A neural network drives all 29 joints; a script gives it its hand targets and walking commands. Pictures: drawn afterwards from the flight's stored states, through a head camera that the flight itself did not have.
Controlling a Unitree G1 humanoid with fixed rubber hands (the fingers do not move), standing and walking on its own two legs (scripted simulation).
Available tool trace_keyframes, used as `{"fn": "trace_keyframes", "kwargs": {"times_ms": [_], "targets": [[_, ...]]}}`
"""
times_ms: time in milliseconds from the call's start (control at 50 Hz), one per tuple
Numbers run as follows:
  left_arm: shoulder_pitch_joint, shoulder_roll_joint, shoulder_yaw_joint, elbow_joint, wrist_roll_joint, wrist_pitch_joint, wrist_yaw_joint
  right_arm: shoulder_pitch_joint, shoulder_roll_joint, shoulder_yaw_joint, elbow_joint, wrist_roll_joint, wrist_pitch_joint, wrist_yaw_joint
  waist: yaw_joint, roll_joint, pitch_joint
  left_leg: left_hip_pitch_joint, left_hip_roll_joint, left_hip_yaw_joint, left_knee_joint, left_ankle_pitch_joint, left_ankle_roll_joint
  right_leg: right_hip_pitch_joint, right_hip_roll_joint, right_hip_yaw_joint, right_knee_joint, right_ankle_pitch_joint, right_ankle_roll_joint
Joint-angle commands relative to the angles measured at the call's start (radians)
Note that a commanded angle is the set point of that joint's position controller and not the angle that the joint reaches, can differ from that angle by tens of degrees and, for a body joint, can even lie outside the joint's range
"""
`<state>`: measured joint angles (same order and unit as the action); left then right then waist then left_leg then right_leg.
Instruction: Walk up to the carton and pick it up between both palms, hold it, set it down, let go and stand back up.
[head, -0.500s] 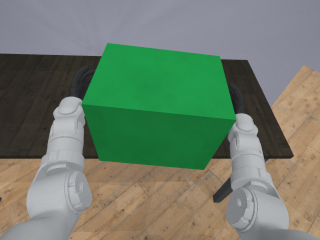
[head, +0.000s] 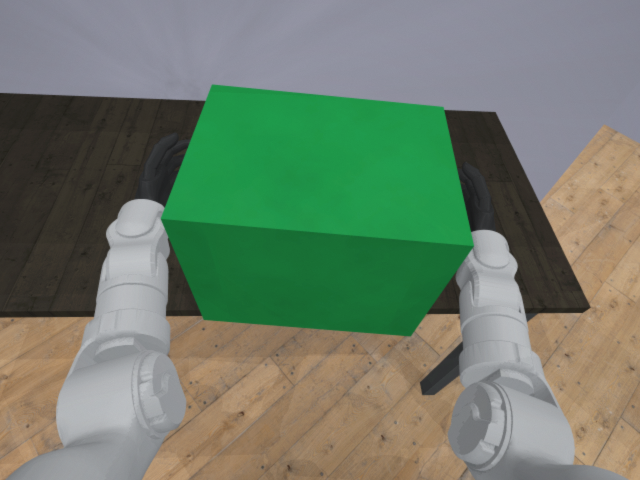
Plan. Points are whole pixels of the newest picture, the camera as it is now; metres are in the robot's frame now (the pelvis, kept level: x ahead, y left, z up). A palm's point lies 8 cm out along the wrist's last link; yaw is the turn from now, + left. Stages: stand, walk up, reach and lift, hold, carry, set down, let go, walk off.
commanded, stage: set down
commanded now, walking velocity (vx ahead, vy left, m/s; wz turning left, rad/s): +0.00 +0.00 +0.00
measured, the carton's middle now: (317, 218) +0.45 +0.00 +0.04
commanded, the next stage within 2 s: none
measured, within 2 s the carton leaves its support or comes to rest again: neither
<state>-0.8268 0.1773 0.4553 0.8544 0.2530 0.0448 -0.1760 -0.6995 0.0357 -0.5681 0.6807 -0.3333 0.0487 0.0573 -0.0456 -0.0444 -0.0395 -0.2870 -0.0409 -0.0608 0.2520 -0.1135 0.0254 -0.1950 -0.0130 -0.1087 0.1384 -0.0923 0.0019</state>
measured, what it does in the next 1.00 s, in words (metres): stands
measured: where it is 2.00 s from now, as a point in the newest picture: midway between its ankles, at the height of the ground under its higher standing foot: outside the picture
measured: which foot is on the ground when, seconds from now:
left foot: down 0.00-1.00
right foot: down 0.00-1.00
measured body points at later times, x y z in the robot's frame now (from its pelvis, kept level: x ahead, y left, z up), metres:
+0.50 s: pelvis -0.01 -0.01 +0.00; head +0.06 +0.00 +0.45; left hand +0.45 +0.20 +0.09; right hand +0.42 -0.21 +0.08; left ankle +0.00 +0.09 -0.75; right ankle -0.03 -0.12 -0.75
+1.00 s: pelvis -0.02 +0.00 -0.02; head +0.07 +0.02 +0.43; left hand +0.48 +0.20 +0.07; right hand +0.43 -0.22 +0.06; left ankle +0.00 +0.09 -0.75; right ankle -0.03 -0.12 -0.75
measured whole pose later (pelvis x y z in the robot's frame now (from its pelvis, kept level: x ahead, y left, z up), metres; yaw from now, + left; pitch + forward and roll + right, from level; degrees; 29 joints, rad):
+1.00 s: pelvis -0.02 +0.00 -0.02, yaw -5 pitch +23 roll -1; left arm -1.06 0.41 -0.02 1.46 -0.29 -0.27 -0.07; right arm -0.97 -0.21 -0.01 1.29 0.26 -0.16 -0.08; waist -0.04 -0.02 -0.25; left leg -0.66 -0.01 0.01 0.39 -0.13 0.03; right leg -0.62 0.01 -0.04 0.32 -0.11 0.00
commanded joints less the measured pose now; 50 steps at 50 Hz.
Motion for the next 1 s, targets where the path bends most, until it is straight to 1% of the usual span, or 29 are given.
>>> {"fn": "trace_keyframes", "kwargs": {"times_ms": [0, 60, 140, 220, 340, 420, 460, 500, 580, 620, 660, 740, 780, 820, 860, 940, 980], "targets": [[-0.437, -0.333, -0.223, -0.125, 0.002, -0.026, -0.012, -0.414, 0.199, 0.185, 0.002, -0.016, -0.037, 0.066, -0.01, 0.203, -0.4, 0.269, 0.07, -0.023, 0.04, 0.291, -0.114, 0.022, 0.032, -0.026, 0.015, 0.12, -0.035], [-0.413, -0.328, -0.209, -0.101, 0.003, -0.021, -0.014, -0.413, 0.194, 0.18, 0.013, -0.021, -0.036, 0.072, -0.006, 0.18, -0.369, 0.238, 0.069, -0.024, 0.032, 0.255, -0.108, 0.032, 0.028, -0.023, 0.014, 0.108, -0.029], [-0.399, -0.299, -0.179, -0.079, 0.004, -0.022, -0.022, -0.409, 0.189, 0.177, 0.016, -0.029, -0.03, 0.072, 0.0, 0.135, -0.338, 0.177, 0.062, -0.019, 0.014, 0.212, -0.086, 0.076, 0.019, -0.014, 0.029, 0.135, -0.016], [-0.41, -0.257, -0.156, -0.063, -0.003, -0.035, -0.028, -0.408, 0.186, 0.174, 0.016, -0.03, -0.024, 0.066, -0.001, 0.108, -0.332, 0.119, 0.054, -0.009, -0.01, 0.149, -0.064, 0.118, 0.01, -0.005, 0.047, 0.147, -0.001], [-0.411, -0.203, -0.136, -0.022, -0.017, -0.061, -0.036, -0.401, 0.169, 0.176, 0.012, -0.023, -0.026, 0.046, 0.0, 0.1, -0.362, 0.066, 0.045, 0.007, -0.026, 0.12, -0.037, 0.172, 0.0, 0.011, 0.072, 0.189, 0.009], [-0.416, -0.13, -0.144, 0.004, -0.05, -0.083, -0.026, -0.395, 0.115, 0.186, 0.032, 0.013, -0.027, 0.022, 0.0, 0.102, -0.382, 0.036, 0.044, 0.016, -0.024, 0.111, -0.029, 0.167, -0.002, 0.025, 0.086, 0.196, 0.01], [-0.428, -0.067, -0.164, 0.026, -0.085, -0.099, -0.011, -0.406, 0.059, 0.198, 0.051, 0.047, -0.033, 0.003, -0.004, 0.109, -0.402, 0.02, 0.046, 0.023, -0.018, 0.102, -0.027, 0.15, -0.002, 0.033, 0.095, 0.188, 0.007], [-0.44, -0.004, -0.199, 0.06, -0.139, -0.121, 0.01, -0.418, -0.005, 0.222, 0.08, 0.098, -0.039, -0.023, -0.009, 0.112, -0.422, 0.0, 0.05, 0.025, -0.006, 0.104, -0.028, 0.118, -0.002, 0.044, 0.105, 0.183, 0.0], [-0.487, 0.148, -0.295, 0.175, -0.291, -0.186, 0.062, -0.474, -0.143, 0.307, 0.176, 0.253, -0.066, -0.09, -0.013, 0.106, -0.496, -0.071, 0.062, 0.033, 0.033, 0.136, -0.019, 0.056, -0.004, 0.081, 0.139, 0.205, -0.013], [-0.523, 0.186, -0.32, 0.251, -0.353, -0.224, 0.073, -0.53, -0.178, 0.347, 0.224, 0.313, -0.097, -0.111, -0.008, 0.09, -0.557, -0.13, 0.063, 0.034, 0.054, 0.152, -0.009, 0.062, -0.008, 0.102, 0.165, 0.245, -0.014], [-0.545, 0.224, -0.337, 0.318, -0.398, -0.259, 0.078, -0.575, -0.211, 0.379, 0.262, 0.36, -0.129, -0.125, 0.0, 0.073, -0.614, -0.202, 0.064, 0.034, 0.065, 0.174, -0.003, 0.108, -0.012, 0.117, 0.202, 0.311, -0.013], [-0.599, 0.321, -0.379, 0.408, -0.485, -0.329, 0.093, -0.647, -0.302, 0.456, 0.319, 0.454, -0.201, -0.153, 0.007, 0.048, -0.742, -0.323, 0.062, 0.048, 0.087, 0.214, 0.002, 0.212, -0.021, 0.148, 0.283, 0.461, 0.004], [-0.615, 0.346, -0.406, 0.438, -0.514, -0.355, 0.098, -0.665, -0.326, 0.494, 0.357, 0.5, -0.229, -0.159, 0.005, 0.05, -0.778, -0.348, 0.063, 0.052, 0.095, 0.233, 0.001, 0.226, -0.024, 0.153, 0.309, 0.5, 0.012], [-0.615, 0.366, -0.431, 0.464, -0.531, -0.368, 0.1, -0.668, -0.362, 0.518, 0.399, 0.536, -0.248, -0.16, 0.003, 0.068, -0.786, -0.329, 0.067, 0.054, 0.107, 0.247, -0.01, 0.192, -0.023, 0.15, 0.314, 0.48, 0.014], [-0.632, 0.383, -0.455, 0.479, -0.548, -0.37, 0.104, -0.68, -0.403, 0.539, 0.443, 0.574, -0.257, -0.153, 0.002, 0.096, -0.795, -0.257, 0.07, 0.053, 0.131, 0.286, -0.027, 0.104, -0.013, 0.142, 0.306, 0.438, 0.013], [-0.643, 0.413, -0.491, 0.473, -0.564, -0.358, 0.119, -0.685, -0.484, 0.564, 0.503, 0.641, -0.265, -0.129, 0.019, 0.16, -0.809, -0.067, 0.082, 0.047, 0.187, 0.381, -0.069, -0.114, 0.015, 0.121, 0.263, 0.31, -0.002], [-0.679, 0.43, -0.505, 0.437, -0.578, -0.35, 0.13, -0.718, -0.524, 0.568, 0.503, 0.664, -0.268, -0.115, 0.036, 0.185, -0.852, 0.025, 0.091, 0.043, 0.213, 0.435, -0.088, -0.216, 0.031, 0.112, 0.243, 0.256, -0.01]]}}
